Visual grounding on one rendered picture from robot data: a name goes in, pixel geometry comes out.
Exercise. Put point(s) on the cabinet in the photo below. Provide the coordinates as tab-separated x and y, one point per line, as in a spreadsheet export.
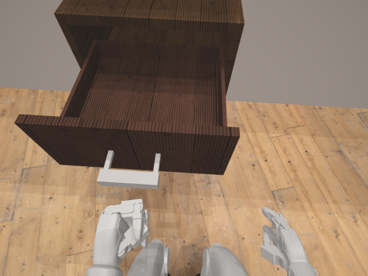
193	22

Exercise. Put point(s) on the robot thigh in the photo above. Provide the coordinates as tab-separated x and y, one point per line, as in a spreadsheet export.
151	261
220	261

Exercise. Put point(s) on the robot left thigh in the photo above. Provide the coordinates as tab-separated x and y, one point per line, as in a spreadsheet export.
151	261

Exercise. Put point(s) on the right robot hand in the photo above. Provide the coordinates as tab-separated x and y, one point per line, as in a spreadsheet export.
287	247

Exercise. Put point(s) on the robot right thigh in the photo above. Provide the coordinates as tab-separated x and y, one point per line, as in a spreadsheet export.
220	261

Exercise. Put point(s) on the right robot forearm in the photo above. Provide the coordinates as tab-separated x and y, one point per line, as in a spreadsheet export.
301	269

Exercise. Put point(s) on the handle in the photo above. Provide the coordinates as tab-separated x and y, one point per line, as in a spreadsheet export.
125	178

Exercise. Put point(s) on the drawer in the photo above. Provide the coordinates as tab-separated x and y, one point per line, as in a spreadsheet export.
140	99

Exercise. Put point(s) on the left robot hand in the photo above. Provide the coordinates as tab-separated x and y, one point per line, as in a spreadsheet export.
128	219

